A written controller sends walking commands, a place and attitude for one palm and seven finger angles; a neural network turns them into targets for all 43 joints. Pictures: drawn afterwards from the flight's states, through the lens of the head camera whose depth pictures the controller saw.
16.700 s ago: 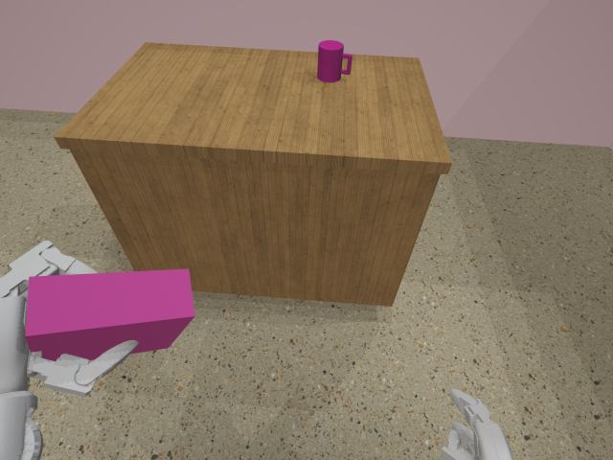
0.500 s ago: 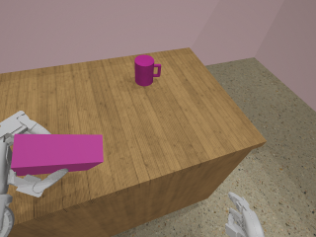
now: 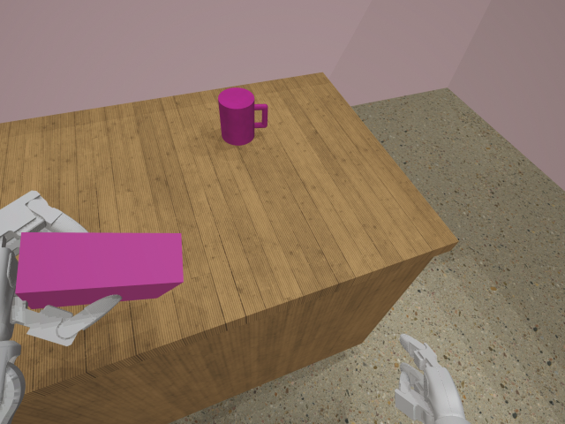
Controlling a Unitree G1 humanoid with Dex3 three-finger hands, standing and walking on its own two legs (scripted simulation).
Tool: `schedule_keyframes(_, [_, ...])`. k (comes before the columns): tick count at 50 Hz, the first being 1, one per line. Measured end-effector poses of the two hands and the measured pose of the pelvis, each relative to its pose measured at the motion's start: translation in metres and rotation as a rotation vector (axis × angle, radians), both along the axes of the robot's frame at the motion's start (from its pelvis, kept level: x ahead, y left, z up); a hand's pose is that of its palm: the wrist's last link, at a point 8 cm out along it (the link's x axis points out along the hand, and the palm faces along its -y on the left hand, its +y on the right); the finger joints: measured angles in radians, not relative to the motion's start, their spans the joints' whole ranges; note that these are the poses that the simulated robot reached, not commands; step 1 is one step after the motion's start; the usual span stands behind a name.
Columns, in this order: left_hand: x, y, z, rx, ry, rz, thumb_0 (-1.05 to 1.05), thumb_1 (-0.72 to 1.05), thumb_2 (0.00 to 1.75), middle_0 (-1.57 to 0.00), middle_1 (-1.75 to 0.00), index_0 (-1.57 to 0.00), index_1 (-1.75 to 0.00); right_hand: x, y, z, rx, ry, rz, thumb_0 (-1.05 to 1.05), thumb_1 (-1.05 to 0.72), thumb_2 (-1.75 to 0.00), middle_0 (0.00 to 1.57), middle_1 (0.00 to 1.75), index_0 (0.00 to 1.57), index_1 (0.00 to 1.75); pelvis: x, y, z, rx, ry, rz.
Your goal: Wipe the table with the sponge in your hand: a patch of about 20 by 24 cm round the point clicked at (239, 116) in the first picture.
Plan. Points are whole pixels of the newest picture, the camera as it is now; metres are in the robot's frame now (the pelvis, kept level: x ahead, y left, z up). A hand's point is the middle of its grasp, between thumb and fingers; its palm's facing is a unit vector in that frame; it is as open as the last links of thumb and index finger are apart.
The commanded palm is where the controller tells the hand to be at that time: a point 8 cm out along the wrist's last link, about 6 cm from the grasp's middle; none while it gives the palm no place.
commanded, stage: shuffle to correct the standing spot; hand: left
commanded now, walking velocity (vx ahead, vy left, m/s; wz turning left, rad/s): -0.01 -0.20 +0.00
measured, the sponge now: (127, 271) +0.24 +0.20 +0.13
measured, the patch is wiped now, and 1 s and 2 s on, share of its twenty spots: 0.00 0.00 0.00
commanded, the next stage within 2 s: come to a stop and stand still in 0.18 s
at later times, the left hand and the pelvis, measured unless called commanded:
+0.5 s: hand (138, 278) +0.23 +0.17 +0.16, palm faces +0.34 -0.85 -0.41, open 9.5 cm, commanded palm +0.17 +0.22 +0.17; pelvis +0.01 -0.06 +0.00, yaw +0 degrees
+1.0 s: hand (81, 287) +0.21 +0.22 +0.15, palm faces +0.37 -0.85 -0.38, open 9.5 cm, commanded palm +0.16 +0.26 +0.17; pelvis +0.00 -0.02 +0.00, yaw +1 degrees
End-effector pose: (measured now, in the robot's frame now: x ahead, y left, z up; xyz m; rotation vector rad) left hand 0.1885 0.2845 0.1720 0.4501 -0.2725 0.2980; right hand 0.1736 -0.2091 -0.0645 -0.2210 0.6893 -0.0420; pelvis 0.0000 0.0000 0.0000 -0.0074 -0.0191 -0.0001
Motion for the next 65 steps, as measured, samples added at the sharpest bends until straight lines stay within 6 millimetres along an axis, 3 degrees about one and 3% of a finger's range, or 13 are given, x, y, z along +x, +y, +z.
schedule_keyframes(17, [0.002, -0.06, 0.002, 0.012, 0.033, -0.012, -0.01, -0.45, 1.03, -0.8, -1.39, -0.8, -1.38, -0.002, -0.084, -0.005, -0.048, -0.012, -0.077, 0.01, -0.9, -0.9, 0.2, 0.3, 0.2, 0.3, 0.004, -0.054, -0.005, 0.005, 0.025, -0.006])
schedule_keyframes(25, [-0.001, -0.07, 0.0, 0.005, 0.054, 0.027, -0.01, -0.45, 1.03, -0.8, -1.39, -0.8, -1.38, -0.009, -0.098, -0.008, -0.047, 0.033, -0.096, 0.01, -0.9, -0.9, 0.2, 0.3, 0.2, 0.3, 0.01, -0.064, -0.001, 0.003, 0.039, 0.003])
schedule_keyframes(33, [-0.004, -0.062, 0.0, 0.015, 0.067, 0.06, -0.01, -0.45, 1.03, -0.8, -1.39, -0.8, -1.38, -0.002, -0.084, -0.013, -0.035, 0.065, -0.056, 0.02, -0.9, -0.9, 0.2, 0.3, 0.2, 0.3, 0.01, -0.06, 0.001, 0.0, 0.028, 0.014])
schedule_keyframes(44, [-0.013, -0.04, -0.002, -0.009, 0.071, 0.06, -0.01, -0.45, 1.03, -0.8, -1.39, -0.8, -1.38, 0.01, -0.047, -0.002, -0.007, -0.001, -0.018, 0.01, -0.9, -0.9, 0.2, 0.3, 0.2, 0.3, 0.005, -0.038, 0.002, -0.004, 0.007, 0.012])
schedule_keyframes(65, [-0.012, 0.016, -0.001, -0.007, 0.033, 0.029, -0.01, -0.45, 1.03, -0.8, -1.39, -0.8, -1.38, -0.009, 0.005, 0.003, -0.032, 0.0, -0.019, 0.01, -0.9, -0.9, 0.21, 0.3, 0.2, 0.3, 0.002, 0.015, 0.003, -0.008, -0.006, 0.01])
